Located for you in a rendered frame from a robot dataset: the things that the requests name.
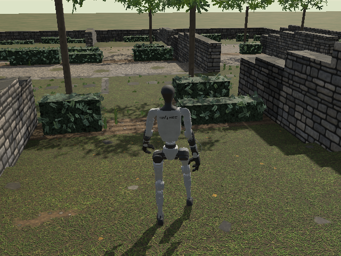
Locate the left robot forearm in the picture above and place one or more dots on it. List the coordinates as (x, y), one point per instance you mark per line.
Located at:
(146, 140)

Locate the left robot hand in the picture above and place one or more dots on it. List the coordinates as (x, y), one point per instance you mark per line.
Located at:
(145, 148)

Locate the right robot hand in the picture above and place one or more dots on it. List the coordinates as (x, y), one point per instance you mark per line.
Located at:
(197, 163)

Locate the robot torso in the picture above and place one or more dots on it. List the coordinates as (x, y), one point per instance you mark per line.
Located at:
(169, 128)

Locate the right robot forearm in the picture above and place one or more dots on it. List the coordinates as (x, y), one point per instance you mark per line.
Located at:
(193, 146)

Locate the right robot upper arm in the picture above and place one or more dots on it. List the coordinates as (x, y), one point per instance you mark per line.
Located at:
(187, 122)

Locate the left robot upper arm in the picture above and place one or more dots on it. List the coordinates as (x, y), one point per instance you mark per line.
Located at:
(150, 120)

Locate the left robot shin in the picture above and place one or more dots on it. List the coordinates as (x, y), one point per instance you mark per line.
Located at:
(159, 201)

